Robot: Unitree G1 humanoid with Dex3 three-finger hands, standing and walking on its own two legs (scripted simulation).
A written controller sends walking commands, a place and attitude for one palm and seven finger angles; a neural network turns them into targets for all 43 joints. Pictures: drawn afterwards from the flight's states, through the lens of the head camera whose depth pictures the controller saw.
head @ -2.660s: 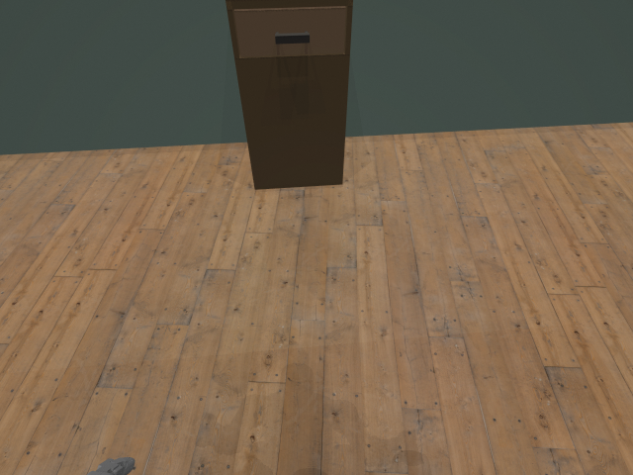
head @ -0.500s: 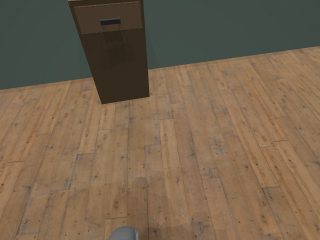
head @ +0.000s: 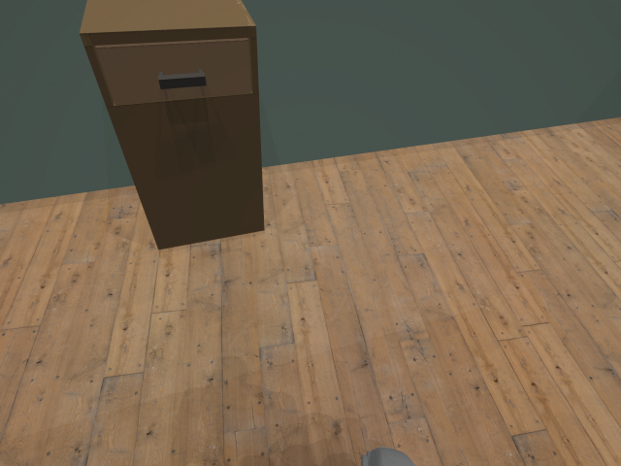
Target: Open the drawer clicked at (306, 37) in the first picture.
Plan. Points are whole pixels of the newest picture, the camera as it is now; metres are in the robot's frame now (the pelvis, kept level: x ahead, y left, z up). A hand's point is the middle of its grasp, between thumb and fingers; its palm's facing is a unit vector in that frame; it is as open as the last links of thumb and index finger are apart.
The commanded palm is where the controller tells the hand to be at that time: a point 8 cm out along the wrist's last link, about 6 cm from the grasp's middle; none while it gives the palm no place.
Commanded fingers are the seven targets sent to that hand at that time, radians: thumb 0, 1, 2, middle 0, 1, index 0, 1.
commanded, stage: walk to a spot facing it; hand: left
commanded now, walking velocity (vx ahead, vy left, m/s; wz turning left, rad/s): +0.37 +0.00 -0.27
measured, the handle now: (181, 77) +1.07 +0.45 -0.03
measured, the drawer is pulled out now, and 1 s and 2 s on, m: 0.00 0.00 0.00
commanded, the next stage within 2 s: turn to face it in 0.50 s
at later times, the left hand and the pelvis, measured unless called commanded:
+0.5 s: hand (267, 345) +0.36 +0.10 -0.18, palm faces -0.06 -0.99 -0.15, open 7.2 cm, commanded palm none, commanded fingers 0.00 0.90 0.90 -0.20 -0.30 -0.20 -0.30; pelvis +0.24 -0.06 -0.01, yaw -6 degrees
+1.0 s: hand (229, 309) +0.43 +0.18 -0.19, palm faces +0.12 -0.98 -0.18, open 7.4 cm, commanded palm none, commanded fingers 0.00 0.90 0.90 -0.20 -0.30 -0.20 -0.30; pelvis +0.40 -0.01 -0.01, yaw +3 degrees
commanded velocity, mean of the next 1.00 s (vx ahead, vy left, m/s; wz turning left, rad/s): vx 0.19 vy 0.00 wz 0.17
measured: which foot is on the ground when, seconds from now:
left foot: down 0.00-0.40, up 0.42-0.78, down 0.80-1.00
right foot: up 0.00-0.36, down 0.38-0.80, up 0.82-1.00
